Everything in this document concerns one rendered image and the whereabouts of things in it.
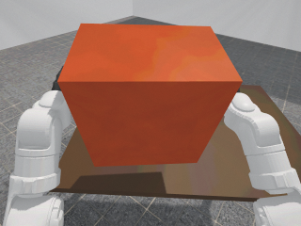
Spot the right robot upper arm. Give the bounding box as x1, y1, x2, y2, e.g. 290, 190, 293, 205
253, 194, 301, 226

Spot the left robot upper arm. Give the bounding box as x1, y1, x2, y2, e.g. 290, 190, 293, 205
6, 195, 64, 226

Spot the table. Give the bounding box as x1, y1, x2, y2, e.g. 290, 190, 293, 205
49, 85, 301, 202

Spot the robot left forearm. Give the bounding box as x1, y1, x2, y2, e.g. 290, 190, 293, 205
2, 90, 71, 226

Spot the robot right forearm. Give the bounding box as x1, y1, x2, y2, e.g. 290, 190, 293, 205
224, 92, 301, 200

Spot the left robot hand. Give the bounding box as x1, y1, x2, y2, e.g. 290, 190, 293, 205
51, 65, 64, 91

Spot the carton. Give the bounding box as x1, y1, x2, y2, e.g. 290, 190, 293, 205
57, 24, 243, 167

